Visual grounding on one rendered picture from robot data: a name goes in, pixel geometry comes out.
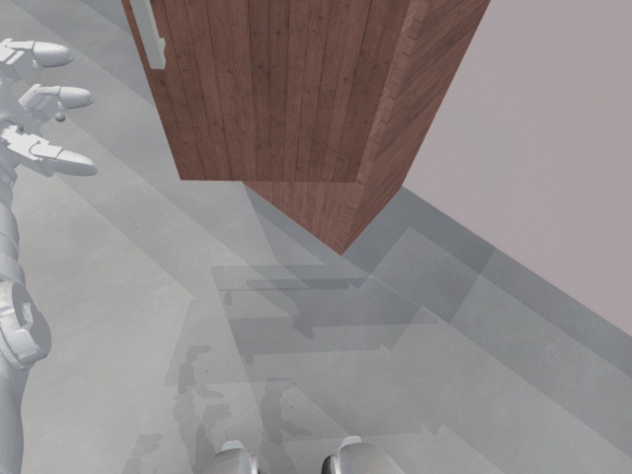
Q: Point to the cupboard door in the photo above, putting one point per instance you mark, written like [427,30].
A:
[270,90]

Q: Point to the robot left upper arm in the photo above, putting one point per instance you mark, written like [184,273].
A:
[24,339]

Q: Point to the right robot shin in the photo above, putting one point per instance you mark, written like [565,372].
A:
[350,440]

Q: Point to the left robot thigh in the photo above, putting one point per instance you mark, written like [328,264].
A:
[233,461]

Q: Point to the robot left forearm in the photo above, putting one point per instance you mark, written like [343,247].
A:
[9,235]

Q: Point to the left robot hand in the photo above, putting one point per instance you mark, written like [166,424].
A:
[36,107]

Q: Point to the handle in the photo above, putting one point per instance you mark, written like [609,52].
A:
[154,46]

